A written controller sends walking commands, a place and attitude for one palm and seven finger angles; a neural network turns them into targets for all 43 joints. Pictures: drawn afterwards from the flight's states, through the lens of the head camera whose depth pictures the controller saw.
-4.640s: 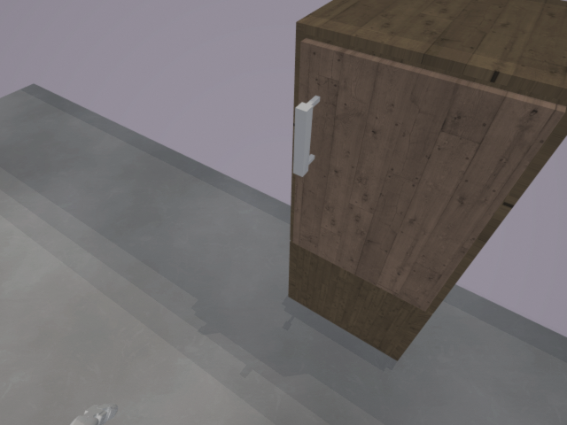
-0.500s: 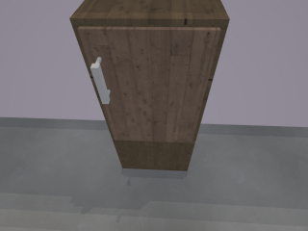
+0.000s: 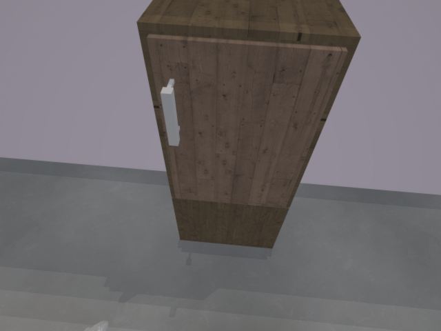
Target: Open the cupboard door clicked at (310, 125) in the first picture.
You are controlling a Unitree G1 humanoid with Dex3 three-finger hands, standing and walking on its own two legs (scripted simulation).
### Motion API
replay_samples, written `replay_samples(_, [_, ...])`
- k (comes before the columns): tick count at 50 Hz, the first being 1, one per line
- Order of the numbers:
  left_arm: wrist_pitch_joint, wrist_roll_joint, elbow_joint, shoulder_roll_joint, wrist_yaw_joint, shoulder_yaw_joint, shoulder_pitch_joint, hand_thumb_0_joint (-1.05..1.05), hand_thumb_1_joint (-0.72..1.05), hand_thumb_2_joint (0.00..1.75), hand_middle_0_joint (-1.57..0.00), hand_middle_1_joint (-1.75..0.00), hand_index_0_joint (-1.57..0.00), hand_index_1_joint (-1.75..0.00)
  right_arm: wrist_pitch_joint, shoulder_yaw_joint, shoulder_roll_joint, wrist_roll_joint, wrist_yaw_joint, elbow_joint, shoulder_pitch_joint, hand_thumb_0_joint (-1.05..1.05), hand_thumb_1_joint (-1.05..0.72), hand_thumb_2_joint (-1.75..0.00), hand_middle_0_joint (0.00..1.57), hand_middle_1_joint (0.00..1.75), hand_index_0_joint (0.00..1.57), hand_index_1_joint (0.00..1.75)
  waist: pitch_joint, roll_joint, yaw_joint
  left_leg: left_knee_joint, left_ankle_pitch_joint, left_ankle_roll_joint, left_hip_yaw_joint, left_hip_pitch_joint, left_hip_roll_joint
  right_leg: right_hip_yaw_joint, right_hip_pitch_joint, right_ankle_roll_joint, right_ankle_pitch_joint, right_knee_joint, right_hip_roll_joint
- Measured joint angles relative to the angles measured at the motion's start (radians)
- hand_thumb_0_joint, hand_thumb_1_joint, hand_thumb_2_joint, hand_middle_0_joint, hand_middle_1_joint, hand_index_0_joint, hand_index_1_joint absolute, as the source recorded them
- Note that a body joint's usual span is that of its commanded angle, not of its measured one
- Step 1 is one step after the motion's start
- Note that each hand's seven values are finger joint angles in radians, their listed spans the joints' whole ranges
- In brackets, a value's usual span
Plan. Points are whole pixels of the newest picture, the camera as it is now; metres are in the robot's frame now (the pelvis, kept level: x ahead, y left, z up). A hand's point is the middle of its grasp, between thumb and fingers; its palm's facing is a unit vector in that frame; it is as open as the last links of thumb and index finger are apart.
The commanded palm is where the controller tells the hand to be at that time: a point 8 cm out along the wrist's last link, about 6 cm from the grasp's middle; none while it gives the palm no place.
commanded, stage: raise the hand with hooked fingers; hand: left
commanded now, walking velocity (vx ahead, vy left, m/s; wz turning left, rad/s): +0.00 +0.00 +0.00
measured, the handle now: (172, 113) +0.58 +0.16 +0.06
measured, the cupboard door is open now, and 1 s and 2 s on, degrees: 0 0 0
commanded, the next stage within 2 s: move the hooked fingers beside the handle in 2.00 s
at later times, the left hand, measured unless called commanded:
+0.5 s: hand (106, 318) +0.14 +0.20 -0.01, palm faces +0.12 -0.99 -0.08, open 9.7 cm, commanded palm +0.14 +0.25 -0.01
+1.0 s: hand (102, 271) +0.21 +0.22 +0.01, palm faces -0.04 -1.00 -0.06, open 12.6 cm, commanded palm +0.19 +0.28 +0.03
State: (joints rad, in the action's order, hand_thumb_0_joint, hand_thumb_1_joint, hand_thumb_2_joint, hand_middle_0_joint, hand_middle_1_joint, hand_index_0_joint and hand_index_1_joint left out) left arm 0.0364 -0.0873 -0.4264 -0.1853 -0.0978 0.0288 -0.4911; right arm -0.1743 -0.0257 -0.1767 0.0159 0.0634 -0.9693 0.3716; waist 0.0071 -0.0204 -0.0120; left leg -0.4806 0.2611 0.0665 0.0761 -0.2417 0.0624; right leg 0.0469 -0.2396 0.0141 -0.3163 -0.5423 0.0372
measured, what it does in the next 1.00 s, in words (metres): stands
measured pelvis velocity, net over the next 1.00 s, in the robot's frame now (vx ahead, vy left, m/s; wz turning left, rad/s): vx -0.03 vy -0.01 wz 0.02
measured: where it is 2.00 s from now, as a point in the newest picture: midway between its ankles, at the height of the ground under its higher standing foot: outside the picture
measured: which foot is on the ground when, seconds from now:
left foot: down 0.00-1.00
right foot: down 0.00-1.00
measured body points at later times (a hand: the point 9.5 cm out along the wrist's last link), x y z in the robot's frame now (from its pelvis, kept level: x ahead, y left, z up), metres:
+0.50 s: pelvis -0.04 -0.04 -0.08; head +0.01 -0.01 +0.37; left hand +0.13 +0.25 +0.00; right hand +0.20 -0.25 -0.12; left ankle +0.00 +0.07 -0.74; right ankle -0.02 -0.12 -0.74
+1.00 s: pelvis -0.03 -0.01 -0.04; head +0.02 +0.00 +0.40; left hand +0.21 +0.28 +0.01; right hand +0.13 -0.28 -0.11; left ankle +0.00 +0.07 -0.74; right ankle -0.02 -0.12 -0.74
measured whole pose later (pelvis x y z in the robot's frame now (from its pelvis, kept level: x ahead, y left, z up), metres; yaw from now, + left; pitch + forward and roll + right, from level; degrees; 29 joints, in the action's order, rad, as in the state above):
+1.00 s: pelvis -0.03 -0.01 -0.04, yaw +1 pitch +10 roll -3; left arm -0.31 -0.35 -0.16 -0.35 0.43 0.30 -0.23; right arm -0.24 0.00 -0.30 0.05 0.09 -0.58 0.28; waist -0.07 0.02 0.01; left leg -0.92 0.42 0.05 0.02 -0.67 -0.01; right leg 0.10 -0.60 0.03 -0.43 -0.86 -0.02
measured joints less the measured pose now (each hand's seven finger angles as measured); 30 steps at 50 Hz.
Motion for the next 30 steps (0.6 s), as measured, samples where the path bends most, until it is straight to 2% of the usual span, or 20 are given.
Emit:
replay_samples(3, [-0.064,-0.051,0.235,-0.006,-0.017,0.005,0.023,0.03,0.89,0.88,-0.21,-0.33,-0.2,-0.33,-0.075,0.024,-0.048,0.012,0.003,0.089,-0.02,0.02,-0.93,-0.89,0.2,0.3,0.21,0.3,-0.033,0.022,0.028,-0.049,0.011,0.009,-0.017,-0.045,0.019,0.009,-0.035,-0.012,-0.029,-0.05,0.016])
replay_samples(6, [-0.204,-0.069,0.3,0.007,0.049,0.029,0.116,0.02,0.84,0.87,-0.21,-0.36,-0.2,-0.35,-0.098,0.044,-0.089,-0.002,-0.012,0.181,-0.086,0.02,-0.92,-0.89,0.2,0.3,0.2,0.3,-0.078,0.057,0.051,-0.153,0.047,0.009,-0.025,-0.15,0.004,0.02,-0.118,-0.02,-0.04,-0.111,0.005])
replay_samples(8, [-0.327,-0.095,0.306,0.012,0.134,0.056,0.152,0.02,0.8,0.85,-0.21,-0.38,-0.21,-0.38,-0.096,0.056,-0.087,-0.011,-0.029,0.242,-0.136,0.01,-0.91,-0.89,0.2,0.3,0.2,0.3,-0.115,0.04,0.052,-0.233,0.076,0.001,-0.012,-0.24,-0.011,0.009,-0.214,-0.011,-0.064,-0.191,-0.005])
replay_samples(10, [-0.439,-0.126,0.291,0.013,0.252,0.079,0.163,0.01,0.76,0.83,-0.21,-0.4,-0.21,-0.4,-0.086,0.069,-0.077,-0.012,-0.05,0.309,-0.177,0.01,-0.91,-0.89,0.2,0.3,0.2,0.3,-0.13,0.009,0.047,-0.316,0.109,-0.007,-0.004,-0.318,-0.028,0.003,-0.296,0.001,-0.094,-0.274,-0.017])
replay_samples(12, [-0.512,-0.143,0.271,0.007,0.365,0.096,0.147,0.01,0.71,0.82,-0.21,-0.43,-0.21,-0.43,-0.077,0.075,-0.079,-0.011,-0.066,0.38,-0.205,0.01,-0.91,-0.89,0.2,0.3,0.2,0.3,-0.128,-0.015,0.043,-0.398,0.14,-0.011,-0.007,-0.387,-0.041,0.008,-0.361,0.01,-0.123,-0.349,-0.027])
replay_samples(14, [-0.522,-0.147,0.263,-0.013,0.432,0.113,0.109,0.01,0.66,0.8,-0.22,-0.46,-0.22,-0.46,-0.065,0.079,-0.087,-0.009,-0.069,0.445,-0.221,0.01,-0.91,-0.89,0.2,0.3,0.2,0.3,-0.127,-0.032,0.029,-0.47,0.168,-0.016,-0.014,-0.449,-0.052,0.015,-0.42,0.02,-0.15,-0.415,-0.034])
replay_samples(16, [-0.497,-0.159,0.273,-0.036,0.453,0.136,0.062,0.01,0.61,0.78,-0.23,-0.49,-0.23,-0.49,-0.05,0.083,-0.096,-0.007,-0.064,0.493,-0.228,0.01,-0.9,-0.89,0.2,0.3,0.2,0.3,-0.124,-0.04,0.01,-0.529,0.19,-0.025,-0.027,-0.499,-0.061,0.029,-0.463,0.03,-0.171,-0.464,-0.041])
replay_samples(19, [-0.477,-0.188,0.328,-0.055,0.427,0.18,0.0,0.01,0.54,0.75,-0.24,-0.53,-0.23,-0.53,-0.039,0.08,-0.1,-0.006,-0.048,0.522,-0.226,0.01,-0.9,-0.89,0.2,0.3,0.2,0.3,-0.115,-0.026,-0.018,-0.591,0.213,-0.036,-0.061,-0.547,-0.072,0.063,-0.489,0.034,-0.185,-0.498,-0.051])
replay_samples(23, [-0.536,-0.219,0.427,-0.072,0.403,0.215,0.01,0.02,0.44,0.71,-0.24,-0.59,-0.24,-0.59,-0.048,0.046,-0.09,-0.005,-0.023,0.487,-0.212,0.0,-0.9,-0.89,0.2,0.3,0.2,0.3,-0.116,0.011,-0.043,-0.641,0.227,-0.046,-0.11,-0.591,-0.078,0.111,-0.501,0.051,-0.2,-0.513,-0.061])
replay_samples(26, [-0.549,-0.236,0.435,-0.088,0.457,0.203,0.107,0.02,0.37,0.68,-0.24,-0.64,-0.24,-0.64,-0.057,0.004,-0.077,0.004,-0.01,0.442,-0.21,0.01,-0.9,-0.89,0.2,0.3,0.2,0.3,-0.107,0.048,-0.042,-0.661,0.227,-0.05,-0.131,-0.612,-0.082,0.131,-0.51,0.055,-0.197,-0.515,-0.067])
replay_samples(28, [-0.502,-0.233,0.404,-0.114,0.508,0.192,0.183,0.01,0.33,0.66,-0.24,-0.67,-0.24,-0.67,-0.053,-0.021,-0.06,0.013,-0.003,0.418,-0.204,0.01,-0.9,-0.89,0.2,0.3,0.21,0.3,-0.104,0.061,-0.03,-0.654,0.221,-0.052,-0.128,-0.615,-0.085,0.128,-0.515,0.054,-0.19,-0.509,-0.069])
replay_samples(30, [-0.415,-0.235,0.355,-0.145,0.555,0.192,0.244,0.01,0.28,0.64,-0.24,-0.7,-0.24,-0.7,-0.04,-0.039,-0.042,0.021,0.002,0.408,-0.188,0.01,-0.9,-0.89,0.2,0.3,0.21,0.3,-0.097,0.065,-0.011,-0.63,0.211,-0.052,-0.114,-0.601,-0.089,0.114,-0.51,0.054,-0.177,-0.491,-0.073])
